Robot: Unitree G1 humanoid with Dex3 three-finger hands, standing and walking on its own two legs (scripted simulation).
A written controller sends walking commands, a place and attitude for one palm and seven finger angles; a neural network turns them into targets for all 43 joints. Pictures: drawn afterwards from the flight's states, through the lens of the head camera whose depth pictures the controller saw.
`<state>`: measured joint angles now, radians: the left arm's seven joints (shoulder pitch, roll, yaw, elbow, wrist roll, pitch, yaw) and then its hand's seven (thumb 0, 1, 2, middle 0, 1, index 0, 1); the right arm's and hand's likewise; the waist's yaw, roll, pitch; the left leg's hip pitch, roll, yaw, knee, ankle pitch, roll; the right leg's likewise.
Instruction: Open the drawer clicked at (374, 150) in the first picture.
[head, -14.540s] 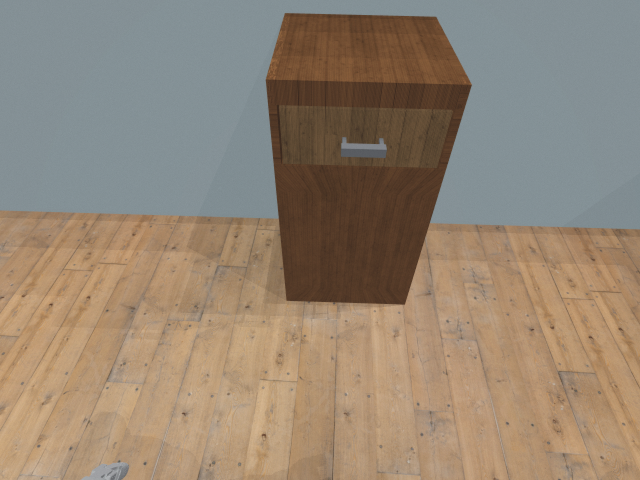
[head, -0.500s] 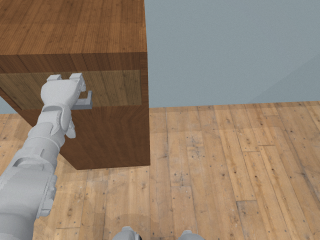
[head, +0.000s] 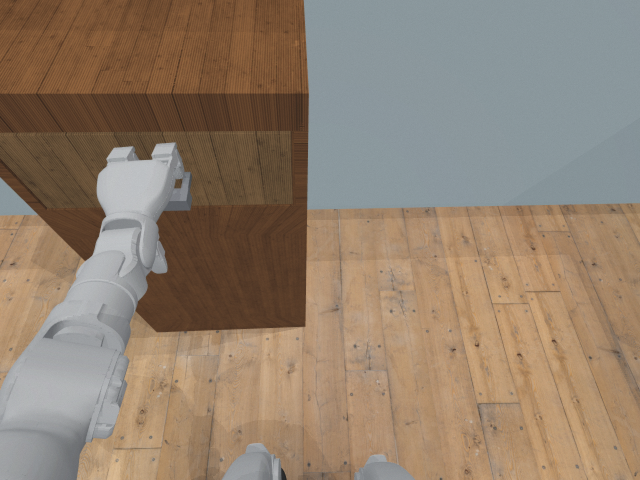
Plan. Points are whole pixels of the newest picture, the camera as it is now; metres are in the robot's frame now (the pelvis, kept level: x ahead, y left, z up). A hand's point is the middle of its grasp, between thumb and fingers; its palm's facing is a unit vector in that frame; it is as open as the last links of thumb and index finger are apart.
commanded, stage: lower the fingers behind the handle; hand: left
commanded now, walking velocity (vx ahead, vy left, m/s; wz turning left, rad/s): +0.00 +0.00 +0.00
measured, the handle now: (154, 189) +0.52 +0.23 +0.00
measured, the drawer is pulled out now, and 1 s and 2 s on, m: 0.00 0.00 0.00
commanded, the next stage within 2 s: lift the fingers back up to retry in 0.62 s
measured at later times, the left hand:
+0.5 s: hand (153, 214) +0.47 +0.23 +0.00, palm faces +0.01 -0.01 -1.00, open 13.8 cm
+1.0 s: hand (150, 212) +0.47 +0.23 +0.01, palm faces -0.06 -0.01 -1.00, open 13.8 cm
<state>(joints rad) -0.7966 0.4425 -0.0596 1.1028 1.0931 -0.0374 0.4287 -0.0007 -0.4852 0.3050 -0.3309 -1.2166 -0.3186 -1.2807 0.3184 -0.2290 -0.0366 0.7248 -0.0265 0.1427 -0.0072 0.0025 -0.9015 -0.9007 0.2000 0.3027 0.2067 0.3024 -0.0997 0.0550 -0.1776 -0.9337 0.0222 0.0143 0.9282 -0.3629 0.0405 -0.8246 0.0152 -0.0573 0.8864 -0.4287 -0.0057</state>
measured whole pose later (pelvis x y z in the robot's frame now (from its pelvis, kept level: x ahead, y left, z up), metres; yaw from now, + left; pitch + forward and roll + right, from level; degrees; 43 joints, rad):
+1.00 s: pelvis -0.03 +0.01 -0.01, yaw +0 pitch +22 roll -4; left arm -0.89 0.53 -0.09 1.09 1.07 -0.02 0.31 0.00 -0.49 0.30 -0.32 -1.20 -0.30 -1.25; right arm 0.36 -0.24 -0.01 0.70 -0.02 0.06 -0.06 0.00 -0.90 -0.90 0.20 0.30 0.21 0.30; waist -0.15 0.06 -0.14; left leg -1.04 0.02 0.01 0.99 -0.33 0.05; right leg -0.94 0.01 -0.06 0.96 -0.40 0.00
